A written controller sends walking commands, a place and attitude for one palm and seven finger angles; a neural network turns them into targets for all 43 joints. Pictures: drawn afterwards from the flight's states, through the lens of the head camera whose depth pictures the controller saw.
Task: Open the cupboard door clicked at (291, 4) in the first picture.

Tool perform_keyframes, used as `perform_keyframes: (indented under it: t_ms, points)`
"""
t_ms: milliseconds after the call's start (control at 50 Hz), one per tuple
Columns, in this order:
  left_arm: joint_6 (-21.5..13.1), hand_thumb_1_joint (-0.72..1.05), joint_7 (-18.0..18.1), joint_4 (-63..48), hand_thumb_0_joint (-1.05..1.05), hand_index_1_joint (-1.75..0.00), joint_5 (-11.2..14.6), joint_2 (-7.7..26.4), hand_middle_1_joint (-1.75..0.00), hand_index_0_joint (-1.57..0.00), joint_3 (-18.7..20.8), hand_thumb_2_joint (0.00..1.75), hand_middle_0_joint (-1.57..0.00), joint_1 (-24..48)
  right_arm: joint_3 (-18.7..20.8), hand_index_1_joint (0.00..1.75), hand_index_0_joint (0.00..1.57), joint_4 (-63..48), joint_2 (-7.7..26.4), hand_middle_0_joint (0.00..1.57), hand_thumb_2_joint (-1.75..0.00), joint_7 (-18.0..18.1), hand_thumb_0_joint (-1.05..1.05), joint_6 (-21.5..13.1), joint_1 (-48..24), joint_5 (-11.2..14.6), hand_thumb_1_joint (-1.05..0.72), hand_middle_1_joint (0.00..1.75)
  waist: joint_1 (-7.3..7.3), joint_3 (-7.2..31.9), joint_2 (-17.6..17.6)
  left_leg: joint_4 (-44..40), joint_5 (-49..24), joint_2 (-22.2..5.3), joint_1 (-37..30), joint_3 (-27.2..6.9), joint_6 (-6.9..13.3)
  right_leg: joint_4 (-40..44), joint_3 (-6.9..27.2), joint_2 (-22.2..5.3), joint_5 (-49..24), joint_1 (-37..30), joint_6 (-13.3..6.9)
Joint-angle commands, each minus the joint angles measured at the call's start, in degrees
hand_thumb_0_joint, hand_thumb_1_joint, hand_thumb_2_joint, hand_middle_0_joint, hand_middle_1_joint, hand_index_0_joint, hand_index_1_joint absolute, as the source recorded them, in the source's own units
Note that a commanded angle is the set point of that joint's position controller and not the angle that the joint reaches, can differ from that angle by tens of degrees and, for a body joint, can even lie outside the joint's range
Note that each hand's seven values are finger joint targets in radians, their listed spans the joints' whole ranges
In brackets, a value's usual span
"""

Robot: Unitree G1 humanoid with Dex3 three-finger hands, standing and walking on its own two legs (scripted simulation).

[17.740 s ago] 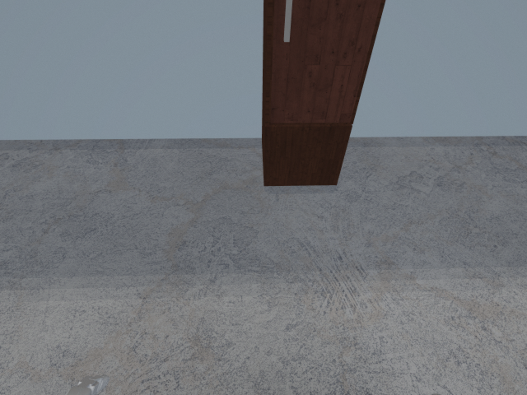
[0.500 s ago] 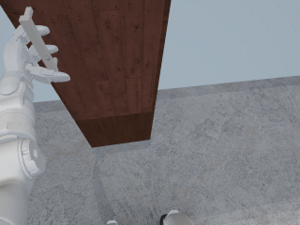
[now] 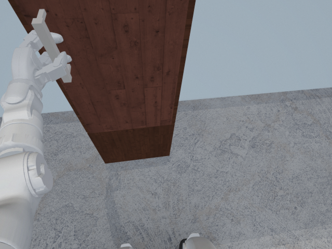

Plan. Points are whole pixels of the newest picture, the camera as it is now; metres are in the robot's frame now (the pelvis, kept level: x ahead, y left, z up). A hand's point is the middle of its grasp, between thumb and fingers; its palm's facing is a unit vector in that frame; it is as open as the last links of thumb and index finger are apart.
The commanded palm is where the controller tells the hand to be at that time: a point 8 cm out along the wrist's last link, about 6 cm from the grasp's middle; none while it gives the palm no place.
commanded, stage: close the thumb around the handle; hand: left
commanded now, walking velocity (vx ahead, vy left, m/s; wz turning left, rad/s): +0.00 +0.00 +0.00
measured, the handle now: (55, 49) +0.56 +0.23 +0.13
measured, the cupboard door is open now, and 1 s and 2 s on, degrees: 0 35 44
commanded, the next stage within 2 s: pull the door open along its arc in 0.10 s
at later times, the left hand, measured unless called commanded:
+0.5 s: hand (65, 71) +0.49 +0.19 +0.13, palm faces +0.06 -1.00 -0.01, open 5.6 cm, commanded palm +0.44 +0.24 +0.13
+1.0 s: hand (105, 122) +0.35 +0.10 +0.14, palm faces +0.42 -0.91 +0.07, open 6.0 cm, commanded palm +0.28 +0.14 +0.13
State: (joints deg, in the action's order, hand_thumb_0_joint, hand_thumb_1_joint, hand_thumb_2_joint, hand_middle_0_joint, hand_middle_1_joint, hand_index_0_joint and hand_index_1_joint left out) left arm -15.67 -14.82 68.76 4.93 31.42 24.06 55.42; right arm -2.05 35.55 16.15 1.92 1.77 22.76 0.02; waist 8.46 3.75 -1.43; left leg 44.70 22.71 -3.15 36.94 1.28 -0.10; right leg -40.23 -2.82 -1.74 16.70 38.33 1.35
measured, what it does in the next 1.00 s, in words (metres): stands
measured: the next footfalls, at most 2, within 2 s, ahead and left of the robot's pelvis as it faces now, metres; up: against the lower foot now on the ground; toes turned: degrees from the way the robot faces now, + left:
none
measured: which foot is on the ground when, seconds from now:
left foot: down 0.00-1.00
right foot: down 0.00-1.00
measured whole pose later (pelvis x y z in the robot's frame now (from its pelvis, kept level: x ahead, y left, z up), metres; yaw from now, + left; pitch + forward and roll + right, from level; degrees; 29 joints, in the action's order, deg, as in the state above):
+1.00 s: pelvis +0.02 -0.01 +0.02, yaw +1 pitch +4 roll +0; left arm 3.5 27.1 1.5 0.7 -6.4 -1.9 5.9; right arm -0.8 32.0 10.9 -1.2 1.0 8.2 -1.6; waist -0.9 4.3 -3.0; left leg 34.5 20.5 -2.4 18.0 1.3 -1.3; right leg -34.1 -3.2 -2.2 17.1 21.0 0.6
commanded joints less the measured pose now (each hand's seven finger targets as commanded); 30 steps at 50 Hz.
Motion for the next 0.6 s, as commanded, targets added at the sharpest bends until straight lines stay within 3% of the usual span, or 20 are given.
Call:
perform_keyframes:
  t_ms: [0,20,60,80,120,140,180,200,260,300,440,580]
  points:
    - [-4.5,0.9,0.2,-13.5,0.0,-1.35,0.7,15.6,-1.35,-0.4,1.6,0.9,-0.4,28.3,3.7,0.3,0.2,-2.9,9.5,0.2,-0.9,0.7,0.0,-1.5,9.0,-0.3,-0.9,0.3,0.74,25.6,-5.5,-4.3,-20.4,2.0,-12.3,-1.8,1.0,1.7,0.8,3.2,-18.5,-13.1,-2.0]
    - [-4.5,0.9,0.5,-12.4,0.0,-1.35,0.4,17.2,-1.35,-0.4,3.1,0.9,-0.4,27.2,3.8,0.3,0.2,-2.7,9.6,0.2,-0.9,0.8,0.0,-1.5,9.3,-0.3,-0.9,0.3,0.3,25.2,-3.8,-4.3,-20.6,1.9,-11.7,-2.2,1.0,1.6,0.6,3.3,-18.3,-13.2,-2.0]
    - [-4.6,0.9,1.0,-12.7,0.0,-1.35,0.4,18.3,-1.35,-0.4,4.0,0.9,-0.4,27.1,3.7,0.3,0.2,-2.7,9.6,0.2,-0.9,0.8,0.0,-1.3,9.4,-0.4,-0.9,0.3,0.24,25.7,-4.3,-4.2,-21.4,1.8,-11.6,-2.1,1.1,1.3,0.6,3.3,-19.0,-13.5,-1.9]
    - [-4.5,0.9,1.0,-13.0,0.0,-1.35,0.0,17.5,-1.35,-0.4,3.0,0.9,-0.4,26.8,3.7,0.3,0.2,-3.1,9.5,0.2,-0.9,0.7,0.0,-1.3,9.1,-0.3,-0.9,0.3,0.18,25.4,-5.7,-4.2,-21.2,2.0,-11.6,-1.9,1.0,1.4,0.7,3.3,-18.7,-13.0,-2.0]
    - [-4.3,0.9,1.4,-13.0,0.0,-1.35,-0.1,16.6,-1.35,-0.4,2.4,0.9,-0.4,27.3,3.7,0.3,0.2,-3.1,9.4,0.2,-0.9,0.6,0.0,-1.3,9.2,-0.4,-0.9,0.3,0.49,24.5,-5.3,-4.4,-20.1,1.9,-11.2,-1.8,1.1,1.6,0.6,3.3,-18.0,-12.7,-1.9]
    - [-4.6,0.9,1.8,-13.5,0.0,-1.35,-0.2,18.3,-1.35,-0.4,3.9,0.9,-0.4,26.8,3.7,0.3,0.2,-3.2,9.5,0.2,-0.9,0.7,0.0,-1.3,9.4,-0.5,-0.9,0.3,-0.04,25.3,-4.9,-4.3,-21.0,1.9,-11.3,-2.1,1.1,1.3,0.5,3.4,-18.4,-13.3,-2.1]
    - [-4.3,0.9,1.9,-12.7,0.0,-1.35,-0.5,18.3,-1.35,-0.4,3.7,0.9,-0.4,26.0,3.8,0.3,0.2,-3.2,9.5,0.2,-0.9,0.6,0.0,-1.1,9.5,-0.4,-0.9,0.3,0.14,24.9,-4.8,-4.3,-20.6,1.8,-10.8,-1.7,1.1,1.6,0.6,3.4,-18.5,-13.2,-1.9]
    - [-4.1,0.9,1.8,-13.6,0.0,-1.35,-0.3,13.6,-1.35,-0.4,-0.3,0.9,-0.4,29.0,3.6,0.3,0.2,-3.1,9.1,0.2,-0.9,0.4,0.0,-1.3,9.2,-0.3,-0.9,0.3,1.7,23.6,-6.3,-4.6,-19.4,1.9,-11.3,-1.7,1.0,2.0,0.6,3.4,-17.4,-11.6,-1.8]
    - [-4.5,0.9,2.1,-14.3,0.0,-1.35,0.4,15.0,-1.35,-0.4,2.4,0.9,-0.4,24.7,4.2,0.3,0.2,-3.1,9.4,0.2,-0.9,0.3,0.0,-1.4,9.8,-0.5,-0.9,0.3,0.03,27.0,-4.6,-4.4,-21.2,1.7,-12.9,-1.9,1.0,1.8,0.5,3.6,-18.2,-13.4,-2.0]
    - [-4.5,0.9,1.9,-16.1,0.0,-1.35,0.5,14.0,-1.35,-0.4,1.7,0.9,-0.4,22.4,4.2,0.3,0.2,-3.6,9.3,0.2,-0.9,0.2,0.0,-1.5,9.4,-0.4,-0.9,0.3,-0.85,27.5,-6.2,-4.7,-22.4,1.7,-13.7,-1.8,0.8,1.5,0.3,3.6,-18.7,-13.7,-2.2]
    - [-3.8,0.9,1.2,-25.1,0.0,-1.35,3.7,10.9,-1.35,-0.4,2.2,0.9,-0.4,8.5,4.6,0.3,0.2,-6.3,8.9,0.2,-0.9,-0.3,0.0,-1.4,6.5,0.4,-0.9,0.3,-4.09,27.7,-3.6,-5.9,-25.7,1.7,-13.8,-0.3,1.2,2.1,0.5,3.8,-23.9,-20.3,-2.5]
    - [-0.3,0.9,2.2,-41.6,0.0,-1.35,7.2,1.3,-1.35,-0.4,-2.2,0.9,-0.4,-9.5,4.8,0.3,0.2,-9.3,7.3,0.2,-0.9,-1.0,0.0,-2.4,0.6,1.9,-0.9,0.3,-6.85,22.9,-2.9,-8.4,-29.6,1.6,-15.8,1.0,1.2,3.5,0.0,3.3,-27.5,-24.3,-2.5]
